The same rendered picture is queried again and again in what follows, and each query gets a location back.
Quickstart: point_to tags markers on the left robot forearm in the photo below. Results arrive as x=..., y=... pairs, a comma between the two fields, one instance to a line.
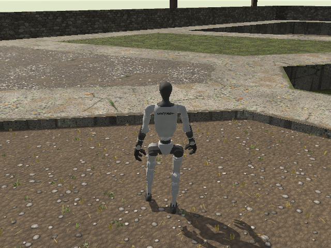
x=140, y=139

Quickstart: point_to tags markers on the left robot upper arm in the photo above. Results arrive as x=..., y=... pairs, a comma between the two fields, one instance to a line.
x=146, y=118

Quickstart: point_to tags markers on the right robot foot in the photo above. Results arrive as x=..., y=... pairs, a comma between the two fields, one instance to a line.
x=173, y=208

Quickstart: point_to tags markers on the robot left hand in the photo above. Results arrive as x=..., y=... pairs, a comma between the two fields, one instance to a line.
x=136, y=154

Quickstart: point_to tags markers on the right robot upper arm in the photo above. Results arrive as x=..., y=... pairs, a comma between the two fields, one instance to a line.
x=184, y=117

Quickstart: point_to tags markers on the left robot thigh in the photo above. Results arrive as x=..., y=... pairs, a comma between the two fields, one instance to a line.
x=153, y=151

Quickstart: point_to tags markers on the robot right hand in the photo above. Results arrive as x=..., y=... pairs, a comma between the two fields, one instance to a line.
x=194, y=147

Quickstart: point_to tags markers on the right robot forearm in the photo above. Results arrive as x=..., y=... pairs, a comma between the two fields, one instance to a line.
x=190, y=136

